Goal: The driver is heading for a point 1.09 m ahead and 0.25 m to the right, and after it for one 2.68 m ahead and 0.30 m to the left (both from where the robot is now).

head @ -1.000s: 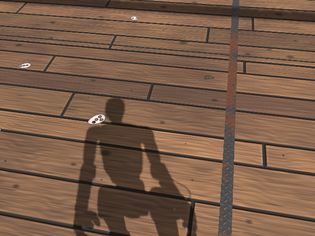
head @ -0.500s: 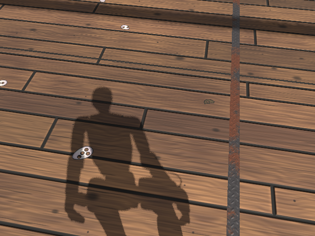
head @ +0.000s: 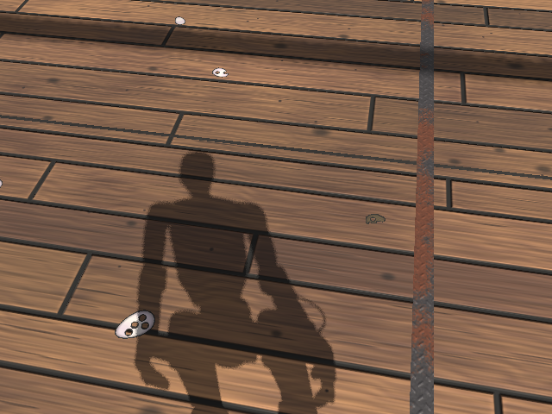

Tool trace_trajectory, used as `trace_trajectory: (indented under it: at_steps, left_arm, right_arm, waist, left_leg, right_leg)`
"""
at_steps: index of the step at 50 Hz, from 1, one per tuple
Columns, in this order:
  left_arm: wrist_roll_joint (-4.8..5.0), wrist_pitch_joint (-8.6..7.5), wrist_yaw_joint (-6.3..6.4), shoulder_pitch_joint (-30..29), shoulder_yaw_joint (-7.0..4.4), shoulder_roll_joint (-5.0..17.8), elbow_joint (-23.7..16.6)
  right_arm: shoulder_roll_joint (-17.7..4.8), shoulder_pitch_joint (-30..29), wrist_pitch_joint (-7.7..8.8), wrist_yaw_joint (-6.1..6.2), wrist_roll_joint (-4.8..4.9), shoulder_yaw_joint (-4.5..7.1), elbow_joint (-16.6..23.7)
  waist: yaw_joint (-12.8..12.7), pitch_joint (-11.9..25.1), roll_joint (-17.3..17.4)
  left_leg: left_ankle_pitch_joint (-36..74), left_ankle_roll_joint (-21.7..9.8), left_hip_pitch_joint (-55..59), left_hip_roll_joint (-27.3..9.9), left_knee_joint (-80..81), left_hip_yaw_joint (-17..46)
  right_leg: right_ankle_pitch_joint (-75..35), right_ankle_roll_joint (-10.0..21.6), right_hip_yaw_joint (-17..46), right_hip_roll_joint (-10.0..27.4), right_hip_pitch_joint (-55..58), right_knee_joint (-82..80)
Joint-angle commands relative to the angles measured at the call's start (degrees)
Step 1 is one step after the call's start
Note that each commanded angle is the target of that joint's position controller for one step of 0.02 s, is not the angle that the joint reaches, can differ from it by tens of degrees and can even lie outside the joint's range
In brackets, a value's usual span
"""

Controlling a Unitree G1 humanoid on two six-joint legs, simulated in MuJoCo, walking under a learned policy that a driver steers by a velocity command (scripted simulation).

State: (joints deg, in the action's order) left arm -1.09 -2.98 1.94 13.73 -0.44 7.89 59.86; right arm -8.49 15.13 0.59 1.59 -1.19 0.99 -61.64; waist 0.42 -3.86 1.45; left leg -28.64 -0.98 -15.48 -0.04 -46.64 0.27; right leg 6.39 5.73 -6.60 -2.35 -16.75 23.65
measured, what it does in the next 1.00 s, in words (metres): walks ahead, turning right: left foot, then right foot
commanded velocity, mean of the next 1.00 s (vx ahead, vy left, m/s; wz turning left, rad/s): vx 0.19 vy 0.00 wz -0.27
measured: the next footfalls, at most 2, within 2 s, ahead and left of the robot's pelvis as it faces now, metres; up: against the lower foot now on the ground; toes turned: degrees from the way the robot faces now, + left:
left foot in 0.12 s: +0.04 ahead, +0.14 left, +0.00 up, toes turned +0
right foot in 0.74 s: +0.15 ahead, -0.13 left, +0.00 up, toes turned -16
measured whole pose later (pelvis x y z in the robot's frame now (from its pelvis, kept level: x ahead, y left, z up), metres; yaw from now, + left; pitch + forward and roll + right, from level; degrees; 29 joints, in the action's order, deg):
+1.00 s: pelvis +0.18 -0.07 +0.01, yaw -20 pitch +2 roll +1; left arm -0.1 -3.7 -0.5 22.7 -3.8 11.4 54.2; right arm -13.6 6.2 2.9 -1.9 -2.5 3.7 -49.7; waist -2.0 -0.8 2.1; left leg -9.8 0.9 -35.6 -5.4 -54.8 -0.5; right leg 12.9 6.1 2.7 -5.6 -4.8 16.4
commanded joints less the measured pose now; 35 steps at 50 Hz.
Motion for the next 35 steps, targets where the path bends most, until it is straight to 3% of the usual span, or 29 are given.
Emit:
trace_trajectory:
  at_steps: [1,4,6,7,8,10,13,17,22,23,25,26,27,28,30,34,35]
  left_arm:
    - [-0.01,-0.2,0.19,2.7,-0.74,6.3,-1.1]
    - [0.68,0.92,-0.05,1.5,-1.06,7.1,-0.9]
    - [1.08,1.79,-0.18,2.3,-1.35,7.0,-0.5]
    - [1.11,2.1,-0.24,2.9,-1.52,6.9,-0.3]
    - [1.43,2.54,-0.34,3.7,-1.64,5.9,-0.3]
    - [0.76,2.45,-0.51,5.4,-1.35,4.5,0.7]
    - [0.49,2.01,-0.65,6.7,-1.26,4.6,1.8]
    - [0.69,1.9,-0.65,6.5,-0.87,3.9,2.7]
    - [0.69,2.04,-0.81,1.6,-1.53,5.6,-1.6]
    - [0.59,2.17,-0.87,1.6,-1.4,4.8,-2.2]
    - [-0.17,2.71,-1.33,0.4,-1.77,4.3,-3.9]
    - [-0.96,2.83,-1.91,-1.2,-1.98,4.4,-5.4]
    - [-1.34,2.81,-2.46,-3.1,-2.36,5.1,-6.9]
    - [-1.27,2.63,-2.87,-3.5,-2.75,5.3,-7.7]
    - [-0.8,1.89,-3.49,-2.9,-3.07,5.2,-8.1]
    - [0.01,1.3,-4.34,-4.0,-3.49,4.8,-9.7]
    - [-0.02,1.19,-4.54,-2.0,-3.66,4.7,-9.5]
  right_arm:
    - [-1.0,10.7,-1.72,0.57,0.32,-0.04,-2.7]
    - [-1.1,9.2,-2.04,0.6,0.28,-0.33,-3.1]
    - [-1.8,8.7,-1.67,0.45,-0.32,-0.53,-3.0]
    - [-2.6,8.9,-1.17,0.46,-0.68,-0.62,-2.7]
    - [-3.5,8.0,-0.78,0.45,0.01,-0.53,-2.9]
    - [-2.0,7.1,0.34,0.52,0.58,-0.97,-3.0]
    - [-2.3,6.6,1.23,0.84,0.8,-0.98,-2.6]
    - [-2.4,8.0,1.29,0.93,0.64,-0.91,-2.7]
    - [-6.0,7.5,0.87,2.26,0.41,1.13,0.1]
    - [-6.2,8.7,0.71,2.39,0.15,1.49,0.3]
    - [-8.6,10.1,0.31,2.56,-0.13,2.89,0.9]
    - [-10.0,9.9,0.31,2.59,-0.07,3.65,1.5]
    - [-9.8,10.5,0.62,2.51,-0.43,3.9,1.7]
    - [-9.6,9.7,1.14,2.42,-0.79,3.97,2.1]
    - [-9.5,6.7,2.51,1.97,-0.7,4.1,3.3]
    - [-11.0,5.7,3.99,0.4,-0.84,4.72,3.8]
    - [-11.7,5.0,3.88,-0.02,-0.7,5.01,4.1]
  waist:
    - [1.7,5.8,-6.0]
    - [1.9,3.9,-6.7]
    - [1.7,0.6,-5.3]
    - [1.1,-0.9,-4.6]
    - [-0.4,-3.9,0.0]
    - [-1.5,-2.5,2.8]
    - [-2.2,-0.6,1.3]
    - [-1.8,-1.2,-0.2]
    - [-0.6,-0.5,0.6]
    - [-0.1,0.8,1.7]
    - [1.2,-1.4,6.9]
    - [1.9,-3.6,8.7]
    - [2.2,-5.5,6.5]
    - [1.1,-6.5,3.9]
    - [-0.2,-5.7,2.4]
    - [0.3,-2.8,4.1]
    - [-0.9,-2.3,4.0]
  left_leg:
    - [2.3,0.9,4.4,-0.4,6.7,-0.6]
    - [10.8,0.4,8.4,-0.6,15.2,-1.9]
    - [15.3,-0.4,10.6,-2.3,21.9,-0.1]
    - [13.7,-0.7,9.9,-4.5,24.9,2.2]
    - [9.8,-1.2,2.1,-4.5,26.0,3.5]
    - [9.7,-0.9,-2.2,-5.3,29.3,4.5]
    - [11.9,-1.1,-1.5,-5.7,30.6,5.0]
    - [13.6,-1.6,0.7,-5.6,30.4,4.4]
    - [13.9,-3.3,3.4,-6.9,27.4,3.3]
    - [7.6,-4.2,3.9,-8.0,28.9,4.3]
    - [-9.1,-8.1,4.8,-13.8,34.2,10.5]
    - [-13.5,-11.1,4.8,-19.3,37.3,14.7]
    - [-13.2,-13.6,5.5,-22.9,39.5,17.6]
    - [-10.4,-13.9,7.2,-23.7,40.1,17.3]
    - [-0.6,-11.0,11.2,-21.1,38.9,10.5]
    - [10.2,-7.9,8.6,-16.8,34.3,-1.3]
    - [11.3,-7.3,6.6,-16.0,31.1,-3.7]
  right_leg:
    - [-7.9,5.1,13.7,14.2,2.8,-10.1]
    - [13.9,2.9,14.1,12.8,-1.9,-12.5]
    - [24.3,-0.7,14.5,11.8,-6.4,-14.3]
    - [24.4,-2.2,14.4,10.9,-6.7,-13.9]
    - [19.3,-2.9,11.9,8.3,-3.2,-13.1]
    - [9.7,-2.6,10.4,7.7,5.4,-8.2]
    - [4.6,-2.3,9.8,7.6,8.9,-6.0]
    - [3.6,-2.5,9.8,7.5,6.9,-5.8]
    - [3.4,-1.4,9.8,5.1,-1.0,0.9]
    - [8.2,-1.3,9.1,3.8,-2.4,3.0]
    - [18.7,-0.7,5.0,0.0,-9.9,13.7]
    - [20.7,-0.4,3.8,1.3,-14.8,22.1]
    - [21.1,0.0,5.1,4.0,-19.5,28.1]
    - [20.1,0.1,7.0,6.1,-22.7,30.4]
    - [17.1,-0.4,7.2,7.5,-22.8,26.8]
    - [14.2,-0.3,0.3,4.2,-9.2,16.2]
    - [12.1,0.1,-1.8,2.5,-4.4,13.0]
